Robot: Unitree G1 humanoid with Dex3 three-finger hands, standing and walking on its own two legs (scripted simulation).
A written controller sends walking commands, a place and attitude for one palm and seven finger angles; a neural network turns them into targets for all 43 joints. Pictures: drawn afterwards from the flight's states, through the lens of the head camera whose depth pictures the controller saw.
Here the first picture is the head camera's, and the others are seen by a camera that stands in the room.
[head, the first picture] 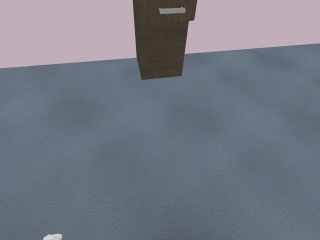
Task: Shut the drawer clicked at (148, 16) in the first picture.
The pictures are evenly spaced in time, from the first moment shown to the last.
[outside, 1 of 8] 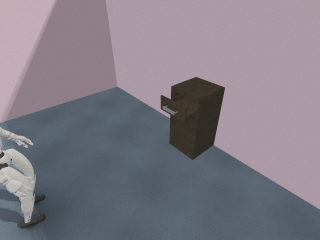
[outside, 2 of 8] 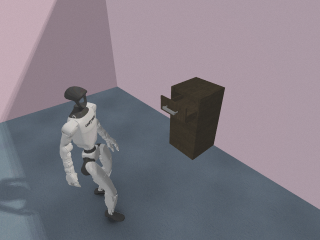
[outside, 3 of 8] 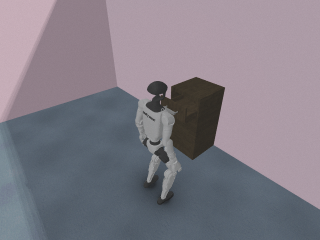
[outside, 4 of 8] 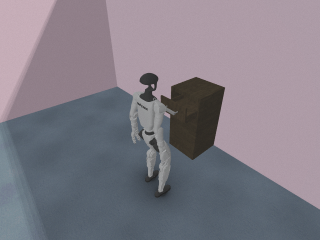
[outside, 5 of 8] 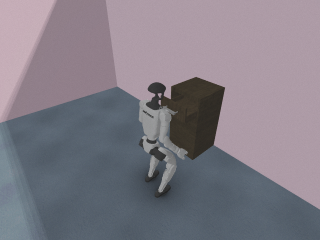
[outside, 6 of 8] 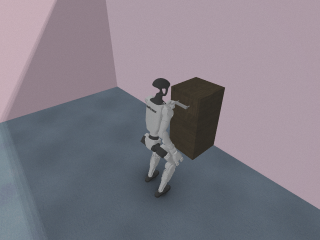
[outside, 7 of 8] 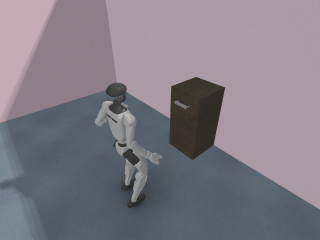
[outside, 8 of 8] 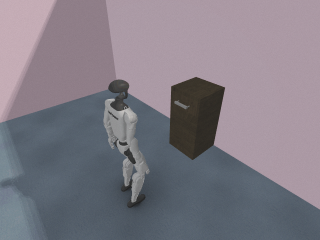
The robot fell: no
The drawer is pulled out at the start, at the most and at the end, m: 0.19 0.19 0.00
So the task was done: yes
